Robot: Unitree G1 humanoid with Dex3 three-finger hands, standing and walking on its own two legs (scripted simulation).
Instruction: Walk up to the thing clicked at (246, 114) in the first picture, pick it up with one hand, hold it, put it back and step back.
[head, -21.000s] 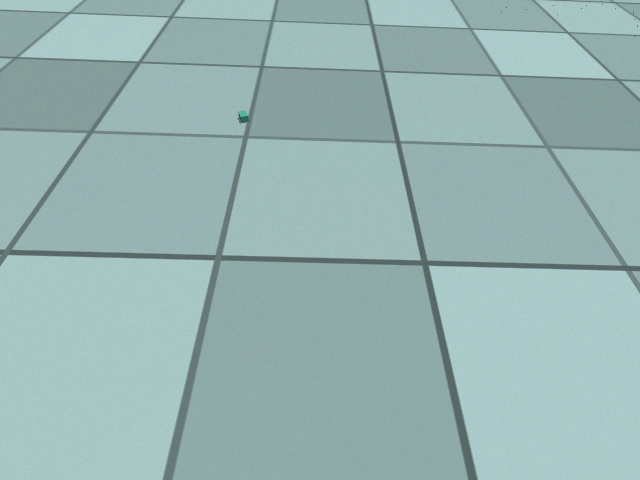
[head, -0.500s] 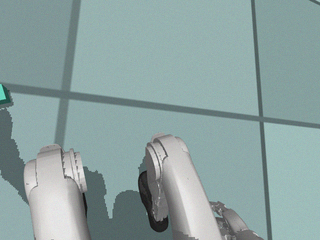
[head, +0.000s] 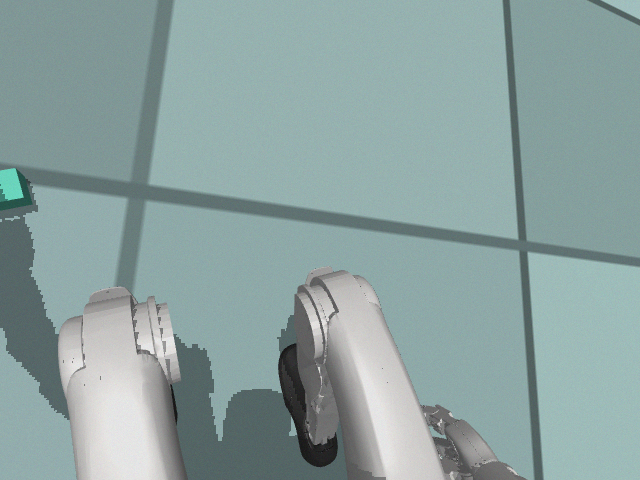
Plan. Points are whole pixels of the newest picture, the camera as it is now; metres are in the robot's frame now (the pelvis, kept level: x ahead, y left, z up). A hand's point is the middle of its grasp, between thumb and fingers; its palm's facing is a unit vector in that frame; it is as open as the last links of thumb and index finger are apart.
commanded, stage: rise first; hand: left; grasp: from above
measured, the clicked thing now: out of the picture +0.46 +0.37 -0.30
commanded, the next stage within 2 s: none
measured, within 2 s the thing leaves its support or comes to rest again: neither
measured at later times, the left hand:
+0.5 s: hand out of the picture +0.42 +0.40 -0.18, palm faces -0.40 -0.13 -0.91, open 12.8 cm
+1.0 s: hand out of the picture +0.42 +0.41 -0.18, palm faces -0.41 -0.13 -0.90, open 12.8 cm
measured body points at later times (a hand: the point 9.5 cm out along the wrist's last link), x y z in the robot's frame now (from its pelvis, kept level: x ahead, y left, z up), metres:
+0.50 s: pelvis +0.00 +0.00 +0.00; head +0.24 +0.12 +0.36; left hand +0.44 +0.41 -0.12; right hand +0.08 -0.26 -0.09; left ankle +0.08 +0.13 -0.29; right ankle +0.09 -0.12 -0.29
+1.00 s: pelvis +0.00 +0.00 -0.01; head +0.24 +0.12 +0.35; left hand +0.44 +0.41 -0.12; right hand +0.09 -0.26 -0.09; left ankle +0.08 +0.13 -0.29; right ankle +0.09 -0.12 -0.29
